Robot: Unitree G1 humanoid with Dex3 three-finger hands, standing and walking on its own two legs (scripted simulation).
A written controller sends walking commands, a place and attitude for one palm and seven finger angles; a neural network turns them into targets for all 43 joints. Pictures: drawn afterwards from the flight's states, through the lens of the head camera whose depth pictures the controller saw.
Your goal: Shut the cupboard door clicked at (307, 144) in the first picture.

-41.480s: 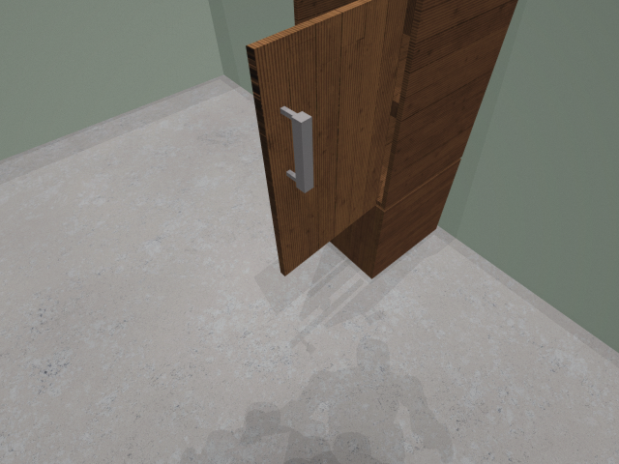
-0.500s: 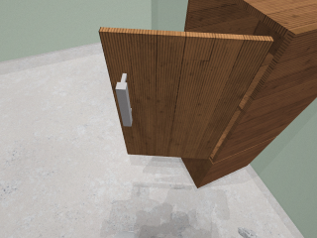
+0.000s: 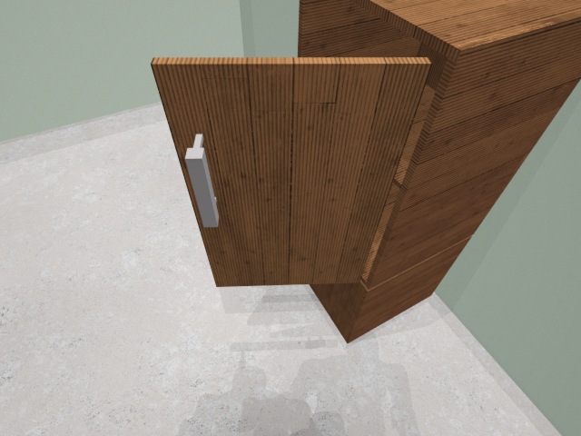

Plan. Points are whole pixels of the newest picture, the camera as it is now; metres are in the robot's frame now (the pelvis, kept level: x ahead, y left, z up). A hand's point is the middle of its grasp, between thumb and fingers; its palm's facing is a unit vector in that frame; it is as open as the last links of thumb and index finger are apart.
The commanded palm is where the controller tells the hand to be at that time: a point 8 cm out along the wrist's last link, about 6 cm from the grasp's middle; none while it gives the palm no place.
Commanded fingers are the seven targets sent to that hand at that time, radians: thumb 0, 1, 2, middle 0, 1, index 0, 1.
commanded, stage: come to a stop and stand still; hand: left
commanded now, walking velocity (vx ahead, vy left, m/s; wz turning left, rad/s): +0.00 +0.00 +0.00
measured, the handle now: (205, 182) +0.49 +0.16 +0.06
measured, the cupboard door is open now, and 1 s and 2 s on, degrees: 64 64 64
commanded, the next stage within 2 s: look again from close up in 0.40 s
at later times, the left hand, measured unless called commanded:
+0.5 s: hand out of the picture -0.02 +0.13 -0.17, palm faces +0.06 -0.99 -0.15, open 7.4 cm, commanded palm none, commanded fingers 0.00 0.90 0.90 -0.20 -0.30 -0.20 -0.30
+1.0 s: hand out of the picture -0.05 +0.23 -0.18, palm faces +0.04 -0.98 -0.21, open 7.4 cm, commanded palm none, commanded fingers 0.00 0.90 0.90 -0.20 -0.30 -0.20 -0.30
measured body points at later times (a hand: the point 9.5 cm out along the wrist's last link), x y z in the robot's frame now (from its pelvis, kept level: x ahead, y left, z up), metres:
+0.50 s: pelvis +0.01 -0.02 +0.01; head +0.02 -0.02 +0.46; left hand -0.02 +0.19 -0.16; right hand +0.00 -0.24 -0.15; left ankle +0.03 +0.14 -0.74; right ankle -0.04 -0.13 -0.74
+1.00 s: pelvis -0.04 +0.04 +0.00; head -0.05 +0.06 +0.45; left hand -0.05 +0.28 -0.16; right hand +0.02 -0.19 -0.14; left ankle +0.03 +0.13 -0.74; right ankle -0.05 -0.13 -0.73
